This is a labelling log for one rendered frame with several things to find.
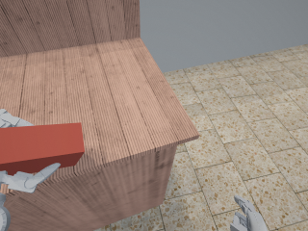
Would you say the left robot forearm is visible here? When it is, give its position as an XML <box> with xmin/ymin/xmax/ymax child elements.
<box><xmin>0</xmin><ymin>192</ymin><xmax>11</xmax><ymax>231</ymax></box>

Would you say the table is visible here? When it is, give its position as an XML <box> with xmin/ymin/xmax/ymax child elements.
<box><xmin>0</xmin><ymin>0</ymin><xmax>200</xmax><ymax>231</ymax></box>

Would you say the right robot hand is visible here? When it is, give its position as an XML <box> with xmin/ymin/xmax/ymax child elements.
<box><xmin>230</xmin><ymin>195</ymin><xmax>268</xmax><ymax>231</ymax></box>

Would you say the left robot hand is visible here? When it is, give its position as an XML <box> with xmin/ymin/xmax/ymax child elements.
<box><xmin>0</xmin><ymin>109</ymin><xmax>61</xmax><ymax>193</ymax></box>

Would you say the sponge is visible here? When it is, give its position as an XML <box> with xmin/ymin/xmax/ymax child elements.
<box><xmin>0</xmin><ymin>122</ymin><xmax>85</xmax><ymax>176</ymax></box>

